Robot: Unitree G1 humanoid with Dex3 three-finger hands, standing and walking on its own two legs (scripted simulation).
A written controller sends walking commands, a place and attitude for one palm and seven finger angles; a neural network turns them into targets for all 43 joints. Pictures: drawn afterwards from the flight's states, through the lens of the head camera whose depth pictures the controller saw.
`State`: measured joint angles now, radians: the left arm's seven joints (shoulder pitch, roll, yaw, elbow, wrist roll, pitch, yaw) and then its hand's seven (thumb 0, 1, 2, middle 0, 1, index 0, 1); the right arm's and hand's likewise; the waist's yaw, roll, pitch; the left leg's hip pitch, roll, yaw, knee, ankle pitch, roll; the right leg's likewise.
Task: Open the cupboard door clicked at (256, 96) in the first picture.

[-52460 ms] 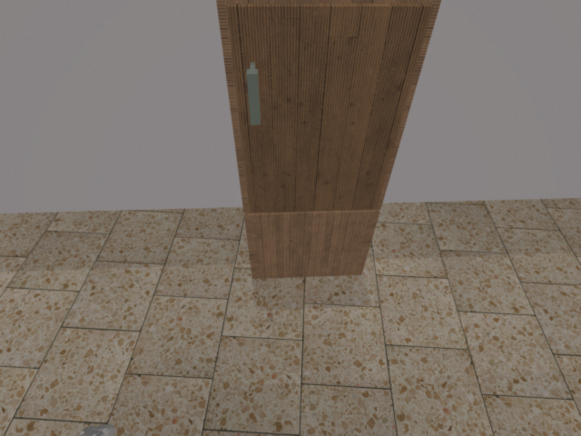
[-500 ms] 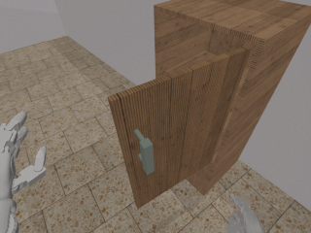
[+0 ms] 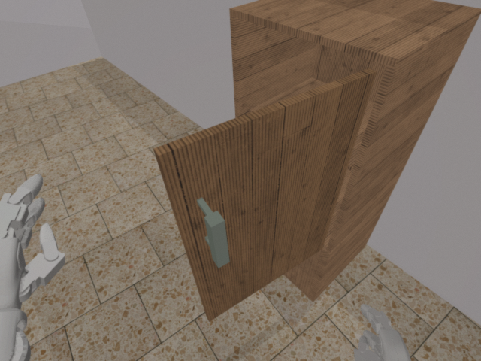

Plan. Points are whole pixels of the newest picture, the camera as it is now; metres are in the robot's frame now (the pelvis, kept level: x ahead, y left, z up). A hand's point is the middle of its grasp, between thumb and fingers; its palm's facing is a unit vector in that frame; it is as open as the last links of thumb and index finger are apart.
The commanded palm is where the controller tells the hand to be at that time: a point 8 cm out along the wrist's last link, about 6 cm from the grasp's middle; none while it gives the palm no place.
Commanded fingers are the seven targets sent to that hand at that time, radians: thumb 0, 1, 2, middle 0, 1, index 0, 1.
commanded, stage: step back with the hand held close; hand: left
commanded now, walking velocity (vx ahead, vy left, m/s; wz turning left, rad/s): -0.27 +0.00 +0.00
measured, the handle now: (212, 232) +0.30 +0.10 +0.07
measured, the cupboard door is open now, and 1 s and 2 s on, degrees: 80 80 80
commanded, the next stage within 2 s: stop stepping back and stand still in 1.08 s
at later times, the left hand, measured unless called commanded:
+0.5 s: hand (22, 293) +0.14 +0.28 +0.15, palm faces +0.35 -0.78 -0.53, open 7.4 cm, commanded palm +0.08 +0.32 +0.17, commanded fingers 0.00 0.90 0.90 -0.20 -0.30 -0.20 -0.30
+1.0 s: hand out of the picture +0.05 +0.31 +0.17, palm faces +0.47 -0.76 -0.46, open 7.4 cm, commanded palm -0.02 +0.34 +0.17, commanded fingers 0.00 0.90 0.90 -0.20 -0.30 -0.20 -0.30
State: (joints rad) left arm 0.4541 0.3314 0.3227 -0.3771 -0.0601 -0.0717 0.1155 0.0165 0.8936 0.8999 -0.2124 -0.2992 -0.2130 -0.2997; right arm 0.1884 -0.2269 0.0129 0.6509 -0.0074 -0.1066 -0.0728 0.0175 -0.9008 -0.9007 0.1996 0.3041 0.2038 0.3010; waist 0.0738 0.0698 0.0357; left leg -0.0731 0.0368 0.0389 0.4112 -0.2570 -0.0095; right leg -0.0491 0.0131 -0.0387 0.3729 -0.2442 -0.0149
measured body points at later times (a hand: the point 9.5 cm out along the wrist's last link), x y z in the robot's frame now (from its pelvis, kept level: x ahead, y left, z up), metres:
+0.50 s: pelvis -0.07 +0.03 -0.01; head -0.04 +0.03 +0.44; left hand +0.12 +0.32 +0.18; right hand +0.10 -0.22 -0.09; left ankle -0.02 +0.12 -0.74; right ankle -0.02 -0.11 -0.74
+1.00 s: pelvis -0.15 +0.04 -0.02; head -0.13 +0.06 +0.43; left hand +0.02 +0.35 +0.20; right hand +0.00 -0.19 -0.10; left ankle -0.02 +0.12 -0.74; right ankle -0.18 -0.10 -0.69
